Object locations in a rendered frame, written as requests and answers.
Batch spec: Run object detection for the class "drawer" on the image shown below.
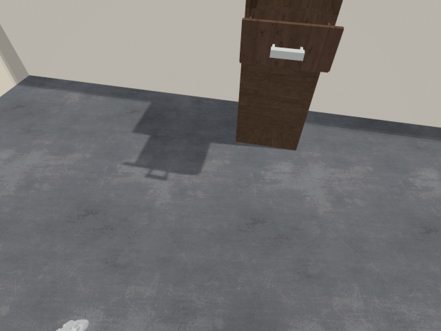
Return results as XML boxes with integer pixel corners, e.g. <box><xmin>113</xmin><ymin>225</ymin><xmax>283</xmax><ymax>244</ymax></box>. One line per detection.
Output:
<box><xmin>239</xmin><ymin>8</ymin><xmax>344</xmax><ymax>72</ymax></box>

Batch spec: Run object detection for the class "handle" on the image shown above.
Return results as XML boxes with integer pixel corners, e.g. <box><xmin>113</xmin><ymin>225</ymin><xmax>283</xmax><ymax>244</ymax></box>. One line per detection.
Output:
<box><xmin>269</xmin><ymin>44</ymin><xmax>305</xmax><ymax>61</ymax></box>

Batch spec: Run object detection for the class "cabinet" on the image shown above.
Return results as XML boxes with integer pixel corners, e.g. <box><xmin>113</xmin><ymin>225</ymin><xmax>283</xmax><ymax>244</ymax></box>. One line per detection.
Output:
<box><xmin>236</xmin><ymin>0</ymin><xmax>343</xmax><ymax>150</ymax></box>

